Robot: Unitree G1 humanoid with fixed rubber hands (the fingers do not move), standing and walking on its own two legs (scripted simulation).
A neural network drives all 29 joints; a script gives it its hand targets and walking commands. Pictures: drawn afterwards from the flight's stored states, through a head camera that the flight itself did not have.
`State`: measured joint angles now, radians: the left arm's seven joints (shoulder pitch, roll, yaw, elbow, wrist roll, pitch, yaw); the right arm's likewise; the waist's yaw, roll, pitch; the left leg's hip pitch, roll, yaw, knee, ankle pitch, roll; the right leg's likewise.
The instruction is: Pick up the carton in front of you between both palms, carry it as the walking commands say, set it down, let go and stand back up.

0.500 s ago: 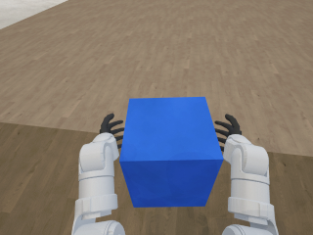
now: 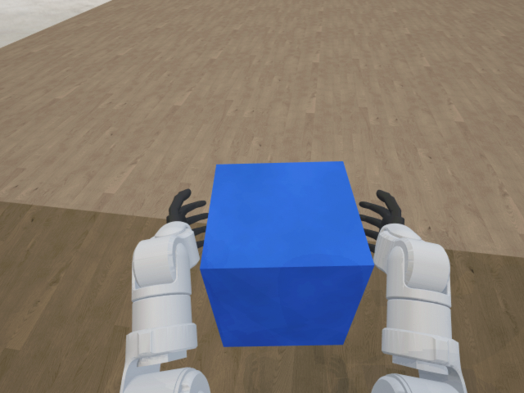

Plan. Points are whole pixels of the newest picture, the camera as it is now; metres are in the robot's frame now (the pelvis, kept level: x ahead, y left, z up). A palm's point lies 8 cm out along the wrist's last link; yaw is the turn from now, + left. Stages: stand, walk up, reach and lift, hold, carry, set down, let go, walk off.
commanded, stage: carry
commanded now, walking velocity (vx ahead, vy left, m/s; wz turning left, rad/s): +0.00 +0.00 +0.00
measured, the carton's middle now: (281, 257) +0.35 +0.00 +0.04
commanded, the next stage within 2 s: none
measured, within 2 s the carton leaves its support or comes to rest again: neither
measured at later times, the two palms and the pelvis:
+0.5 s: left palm (177, 247) +0.30 +0.16 +0.12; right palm (394, 249) +0.30 -0.15 +0.12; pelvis -0.02 +0.00 +0.00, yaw +0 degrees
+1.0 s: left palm (174, 256) +0.28 +0.16 +0.12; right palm (397, 259) +0.28 -0.15 +0.12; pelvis -0.04 +0.00 +0.00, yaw +0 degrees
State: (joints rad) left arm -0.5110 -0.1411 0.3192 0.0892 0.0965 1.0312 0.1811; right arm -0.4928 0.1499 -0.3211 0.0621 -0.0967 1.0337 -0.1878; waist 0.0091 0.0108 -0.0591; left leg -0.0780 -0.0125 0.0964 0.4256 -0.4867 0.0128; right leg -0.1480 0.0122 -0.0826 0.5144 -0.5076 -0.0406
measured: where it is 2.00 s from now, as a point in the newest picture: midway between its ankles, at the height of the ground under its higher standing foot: outside the picture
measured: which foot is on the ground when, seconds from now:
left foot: down 0.00-1.00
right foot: down 0.00-1.00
